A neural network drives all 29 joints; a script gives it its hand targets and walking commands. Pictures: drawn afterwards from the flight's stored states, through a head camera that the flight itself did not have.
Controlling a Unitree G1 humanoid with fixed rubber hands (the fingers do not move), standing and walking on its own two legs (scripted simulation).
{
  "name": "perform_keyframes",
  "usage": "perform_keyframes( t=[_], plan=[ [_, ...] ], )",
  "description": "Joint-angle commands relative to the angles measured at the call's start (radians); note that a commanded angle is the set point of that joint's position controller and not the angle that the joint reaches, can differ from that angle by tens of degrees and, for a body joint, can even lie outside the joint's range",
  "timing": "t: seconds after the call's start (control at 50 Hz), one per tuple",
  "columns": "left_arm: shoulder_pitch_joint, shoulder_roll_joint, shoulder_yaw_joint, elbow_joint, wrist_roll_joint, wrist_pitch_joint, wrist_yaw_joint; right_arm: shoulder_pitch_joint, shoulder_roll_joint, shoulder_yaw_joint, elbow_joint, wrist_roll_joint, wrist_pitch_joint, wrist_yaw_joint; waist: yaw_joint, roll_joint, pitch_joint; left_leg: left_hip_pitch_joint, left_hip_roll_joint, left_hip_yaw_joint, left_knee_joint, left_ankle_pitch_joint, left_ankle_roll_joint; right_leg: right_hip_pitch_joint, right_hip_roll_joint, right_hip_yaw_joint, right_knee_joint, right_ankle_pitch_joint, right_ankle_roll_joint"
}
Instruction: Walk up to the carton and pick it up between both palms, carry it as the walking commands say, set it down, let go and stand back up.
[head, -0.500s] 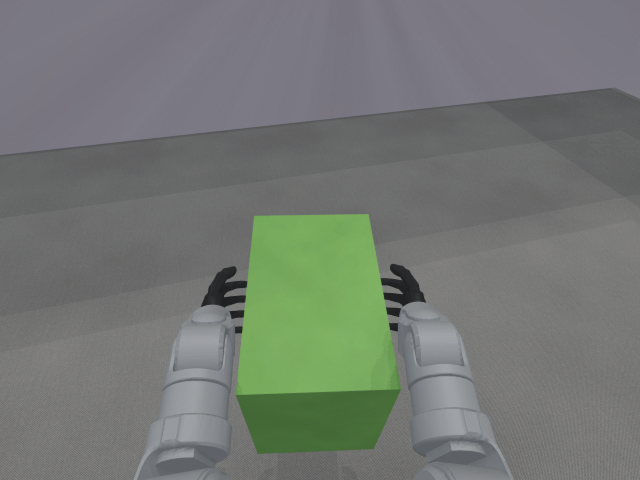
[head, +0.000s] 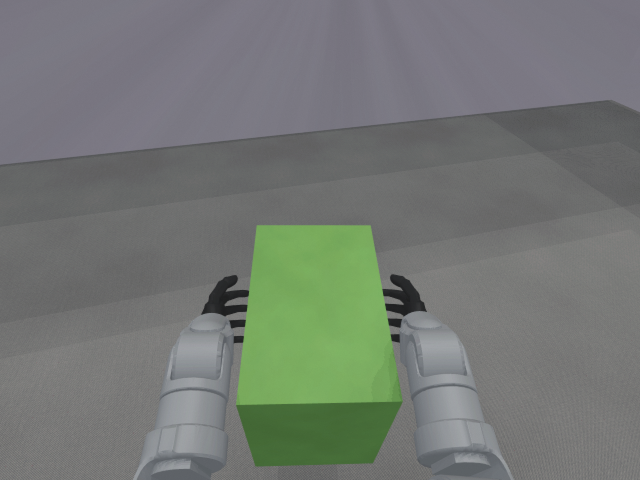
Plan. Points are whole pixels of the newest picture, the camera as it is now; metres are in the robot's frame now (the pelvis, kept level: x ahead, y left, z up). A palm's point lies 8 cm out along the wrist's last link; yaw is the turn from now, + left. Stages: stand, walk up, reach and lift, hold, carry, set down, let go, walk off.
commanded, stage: hold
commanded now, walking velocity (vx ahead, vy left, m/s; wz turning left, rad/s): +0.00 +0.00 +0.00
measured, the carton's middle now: (314, 343) +0.32 +0.00 -0.02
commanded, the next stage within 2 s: carry in 0.52 s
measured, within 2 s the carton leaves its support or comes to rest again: neither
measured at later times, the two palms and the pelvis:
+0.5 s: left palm (214, 327) +0.30 +0.13 +0.06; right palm (414, 326) +0.29 -0.13 +0.06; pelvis +0.00 +0.00 +0.00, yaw +0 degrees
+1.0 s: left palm (347, 332) +0.29 -0.04 +0.05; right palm (567, 392) +0.20 -0.29 +0.06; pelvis -0.01 -0.07 -0.02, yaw -17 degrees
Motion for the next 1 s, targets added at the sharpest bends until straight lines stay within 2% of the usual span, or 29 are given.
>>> perform_keyframes(
  t=[0.0,0.24,0.48,0.5,0.52,0.54,0.56,0.58,0.6,0.62,0.64,0.66,0.7,0.72,0.74,0.76,0.78,0.8,0.82,0.84,0.86,0.9,0.98],
  plan=[
    [-0.499,-1.013,-0.474,-0.051,-0.278,-0.054,-0.257,-0.479,1.045,0.475,-0.043,0.277,-0.049,0.256,-0.001,-0.004,-0.232,-0.036,-0.085,0.012,-0.077,0.05,0.018,0.085,0.086,-0.006,-0.048,0.058,-0.014],
    [-0.526,-1.022,-0.455,-0.025,-0.27,-0.053,-0.261,-0.516,1.041,0.456,-0.023,0.27,-0.05,0.263,-0.001,-0.002,-0.223,-0.055,-0.082,0.013,-0.077,-0.008,0.019,0.067,0.084,-0.01,-0.043,0.0,-0.017],
    [-0.496,-1.025,-0.457,-0.034,-0.268,-0.048,-0.257,-0.492,1.033,0.465,-0.042,0.269,-0.046,0.262,0.002,-0.004,-0.24,-0.036,-0.082,0.014,-0.072,0.048,0.016,0.077,0.085,-0.01,-0.042,0.051,-0.015],
    [-0.525,-0.998,-0.539,-0.03,-0.313,-0.041,-0.25,-0.504,0.992,0.505,-0.039,0.296,-0.049,0.26,0.001,-0.046,-0.216,-0.199,0.117,-0.025,0.033,-0.156,0.007,-0.215,-0.12,0.048,0.027,-0.116,-0.042],
    [-0.514,-1.004,-0.534,-0.047,-0.331,-0.042,-0.242,-0.517,0.993,0.513,-0.069,0.315,-0.05,0.258,-0.002,-0.025,-0.262,-0.167,0.15,-0.054,0.051,-0.18,0.012,-0.267,-0.102,0.069,0.064,-0.122,-0.054],
    [-0.521,-1.007,-0.548,-0.061,-0.341,-0.033,-0.235,-0.524,0.996,0.524,-0.086,0.324,-0.046,0.252,-0.005,0.011,-0.286,-0.181,0.181,-0.081,0.044,-0.188,0.026,-0.316,-0.084,0.049,0.132,-0.101,-0.056],
    [-0.539,-1.009,-0.578,-0.085,-0.365,-0.021,-0.229,-0.512,1.0,0.534,-0.098,0.331,-0.039,0.241,-0.006,0.058,-0.312,-0.164,0.22,-0.12,0.029,-0.196,0.051,-0.372,-0.061,0.026,0.215,-0.066,-0.05],
    [-0.555,-1.015,-0.611,-0.117,-0.392,-0.008,-0.222,-0.494,1.004,0.549,-0.122,0.339,-0.03,0.228,-0.007,0.124,-0.333,-0.143,0.285,-0.184,0.01,-0.162,0.091,-0.429,-0.031,-0.002,0.337,-0.056,-0.043],
    [-0.594,-1.029,-0.66,-0.186,-0.432,0.007,-0.215,-0.487,1.02,0.577,-0.177,0.356,-0.022,0.212,-0.01,0.183,-0.344,-0.151,0.366,-0.25,-0.003,-0.103,0.153,-0.491,-0.009,-0.028,0.47,-0.2,-0.033],
    [-0.618,-1.036,-0.698,-0.248,-0.46,0.025,-0.207,-0.478,1.024,0.601,-0.231,0.369,-0.008,0.193,-0.016,0.196,-0.347,-0.16,0.437,-0.275,-0.007,0.037,0.209,-0.538,-0.021,-0.043,0.556,-0.272,-0.024],
    [-0.622,-1.043,-0.739,-0.313,-0.489,0.043,-0.196,-0.475,1.02,0.632,-0.301,0.388,0.01,0.172,-0.021,0.175,-0.349,-0.161,0.456,-0.243,0.015,0.156,0.227,-0.558,-0.043,-0.054,0.579,-0.285,-0.021],
    [-0.602,-1.05,-0.778,-0.376,-0.518,0.063,-0.181,-0.467,1.013,0.663,-0.375,0.41,0.031,0.151,-0.02,0.163,-0.362,-0.155,0.44,-0.181,0.059,0.259,0.207,-0.553,-0.056,-0.05,0.537,-0.268,-0.027],
    [-0.507,-1.05,-0.829,-0.484,-0.556,0.114,-0.144,-0.416,0.995,0.71,-0.481,0.444,0.087,0.113,-0.01,0.187,-0.416,-0.153,0.381,-0.026,0.183,0.436,0.13,-0.46,-0.031,-0.086,0.358,-0.194,-0.037],
    [-0.434,-1.027,-0.832,-0.498,-0.554,0.143,-0.126,-0.362,0.967,0.715,-0.497,0.446,0.116,0.097,-0.002,0.196,-0.444,-0.166,0.351,0.028,0.241,0.449,0.084,-0.389,0.001,-0.115,0.253,-0.136,-0.041],
    [-0.372,-0.997,-0.823,-0.506,-0.548,0.169,-0.11,-0.31,0.935,0.712,-0.508,0.446,0.141,0.081,0.0,0.163,-0.477,-0.2,0.315,0.076,0.317,0.389,0.04,-0.295,0.011,-0.115,0.178,-0.099,-0.047],
    [-0.324,-0.96,-0.813,-0.522,-0.543,0.189,-0.095,-0.268,0.904,0.708,-0.522,0.445,0.165,0.065,0.003,0.044,-0.498,-0.298,0.268,0.128,0.43,0.206,-0.011,-0.18,-0.058,-0.011,0.104,0.113,-0.058],
    [-0.268,-0.928,-0.799,-0.536,-0.53,0.205,-0.075,-0.23,0.885,0.72,-0.567,0.449,0.181,0.053,0.013,-0.263,-0.5,-0.559,0.152,0.22,0.604,-0.216,-0.081,-0.037,-0.272,0.272,0.119,0.575,-0.135],
    [-0.214,-0.933,-0.798,-0.571,-0.528,0.221,-0.053,-0.252,0.896,0.755,-0.624,0.482,0.205,0.041,0.01,-0.346,-0.504,-0.691,0.086,0.194,0.702,-0.519,-0.086,0.052,-0.302,0.339,0.158,0.848,-0.204],
    [-0.171,-0.931,-0.78,-0.62,-0.525,0.232,-0.035,-0.234,0.917,0.773,-0.665,0.52,0.221,0.034,0.009,-0.244,-0.537,-0.683,0.104,0.152,0.731,-0.509,-0.076,0.08,-0.267,0.283,0.193,0.897,-0.213],
    [-0.14,-0.927,-0.76,-0.667,-0.514,0.238,-0.019,-0.238,0.923,0.796,-0.732,0.557,0.23,0.031,0.012,-0.163,-0.532,-0.665,0.103,0.151,0.714,-0.459,-0.074,0.053,-0.233,0.235,0.202,0.859,-0.212],
    [-0.122,-0.919,-0.742,-0.711,-0.505,0.247,-0.003,-0.238,0.926,0.811,-0.793,0.585,0.24,0.025,0.013,-0.125,-0.524,-0.643,0.103,0.152,0.686,-0.388,-0.073,0.03,-0.203,0.21,0.199,0.787,-0.208],
    [-0.097,-0.913,-0.739,-0.805,-0.498,0.263,0.025,-0.216,0.947,0.831,-0.865,0.617,0.263,0.012,0.016,-0.118,-0.539,-0.58,0.087,0.166,0.618,-0.315,-0.07,-0.008,-0.167,0.173,0.179,0.659,-0.206],
    [-0.031,-0.852,-0.747,-0.888,-0.49,0.307,0.06,-0.118,0.898,0.8,-0.909,0.615,0.308,-0.014,0.017,-0.13,-0.542,-0.401,0.054,0.175,0.393,-0.286,-0.039,-0.13,-0.151,0.207,0.127,0.504,-0.199]
  ],
)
